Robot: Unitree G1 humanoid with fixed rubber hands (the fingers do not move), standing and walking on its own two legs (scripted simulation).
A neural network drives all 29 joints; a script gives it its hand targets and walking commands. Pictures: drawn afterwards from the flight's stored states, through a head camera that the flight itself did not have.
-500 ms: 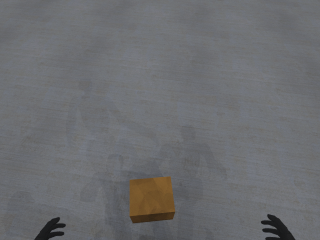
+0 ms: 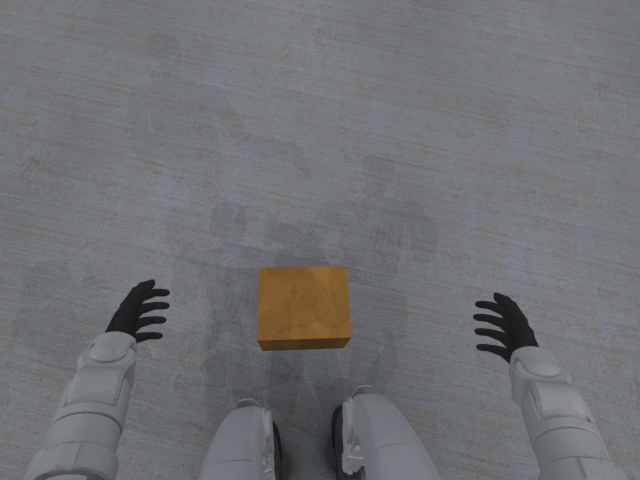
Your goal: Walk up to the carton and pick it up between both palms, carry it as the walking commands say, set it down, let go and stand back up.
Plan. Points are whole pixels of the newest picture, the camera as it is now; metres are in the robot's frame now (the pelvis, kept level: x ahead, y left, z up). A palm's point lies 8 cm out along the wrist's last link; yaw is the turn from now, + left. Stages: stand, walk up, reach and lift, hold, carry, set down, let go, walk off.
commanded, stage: reach and lift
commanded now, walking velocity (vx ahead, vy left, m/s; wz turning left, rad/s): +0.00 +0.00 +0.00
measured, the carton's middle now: (303, 309) +0.44 -0.01 -0.62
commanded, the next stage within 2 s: none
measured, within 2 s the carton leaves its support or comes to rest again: neither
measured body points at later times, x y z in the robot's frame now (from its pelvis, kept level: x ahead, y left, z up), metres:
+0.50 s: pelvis -0.05 +0.01 -0.05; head +0.20 +0.01 +0.32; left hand +0.42 +0.22 -0.15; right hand +0.39 -0.24 -0.14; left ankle +0.03 +0.10 -0.68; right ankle +0.05 -0.10 -0.68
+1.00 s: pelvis -0.06 +0.01 -0.07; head +0.30 +0.01 +0.18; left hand +0.48 +0.21 -0.23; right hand +0.46 -0.22 -0.22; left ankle +0.03 +0.10 -0.68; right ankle +0.05 -0.10 -0.68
